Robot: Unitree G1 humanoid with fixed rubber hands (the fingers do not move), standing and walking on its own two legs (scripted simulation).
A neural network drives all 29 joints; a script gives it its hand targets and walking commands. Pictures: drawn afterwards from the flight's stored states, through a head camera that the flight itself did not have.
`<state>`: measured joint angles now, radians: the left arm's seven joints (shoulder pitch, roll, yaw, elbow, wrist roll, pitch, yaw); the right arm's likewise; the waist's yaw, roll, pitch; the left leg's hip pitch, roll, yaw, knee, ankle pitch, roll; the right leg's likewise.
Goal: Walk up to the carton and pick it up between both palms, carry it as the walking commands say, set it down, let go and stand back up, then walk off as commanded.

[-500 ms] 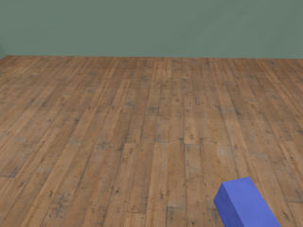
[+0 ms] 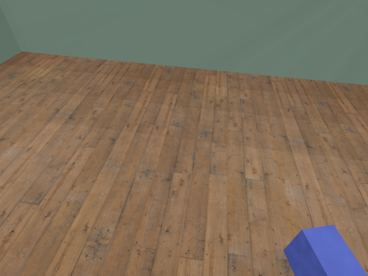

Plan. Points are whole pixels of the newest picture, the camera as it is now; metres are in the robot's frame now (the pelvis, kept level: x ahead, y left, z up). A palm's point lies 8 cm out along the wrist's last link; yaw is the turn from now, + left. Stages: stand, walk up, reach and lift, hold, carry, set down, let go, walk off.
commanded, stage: walk off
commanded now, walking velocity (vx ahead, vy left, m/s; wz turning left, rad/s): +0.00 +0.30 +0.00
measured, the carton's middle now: (324, 271) +0.36 -0.63 -0.64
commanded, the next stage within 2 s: stand in 1.84 s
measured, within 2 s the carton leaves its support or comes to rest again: neither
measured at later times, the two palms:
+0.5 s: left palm out of the picture -0.02 +0.39 -0.14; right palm out of the picture +0.08 -0.12 -0.13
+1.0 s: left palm out of the picture -0.01 +0.53 -0.14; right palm out of the picture +0.05 +0.01 -0.14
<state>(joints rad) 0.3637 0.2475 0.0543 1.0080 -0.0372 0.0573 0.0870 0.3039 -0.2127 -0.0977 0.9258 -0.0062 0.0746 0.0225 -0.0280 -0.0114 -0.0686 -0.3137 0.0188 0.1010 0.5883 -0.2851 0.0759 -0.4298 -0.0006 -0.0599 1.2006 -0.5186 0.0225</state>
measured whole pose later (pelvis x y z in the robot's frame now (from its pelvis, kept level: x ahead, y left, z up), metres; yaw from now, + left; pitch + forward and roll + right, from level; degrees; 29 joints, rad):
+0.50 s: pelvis +0.00 +0.13 -0.01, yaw +0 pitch +2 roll +0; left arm 0.36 0.24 0.05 1.01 -0.04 0.04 0.10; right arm 0.20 -0.21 -0.10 0.92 -0.01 0.10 0.06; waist 0.02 0.00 -0.05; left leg -0.42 0.08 0.09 0.79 -0.42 -0.02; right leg -0.36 -0.14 -0.08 0.62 -0.28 0.08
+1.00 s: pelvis +0.00 +0.26 -0.01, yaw +1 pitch +1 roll +1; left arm 0.35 0.24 0.05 1.01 -0.04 0.06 0.08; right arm 0.27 -0.21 -0.10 0.92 -0.01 0.08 0.00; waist -0.01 0.00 -0.04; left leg -0.30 -0.13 0.18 0.55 -0.30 0.17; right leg -0.40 -0.06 -0.11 0.78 -0.42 -0.05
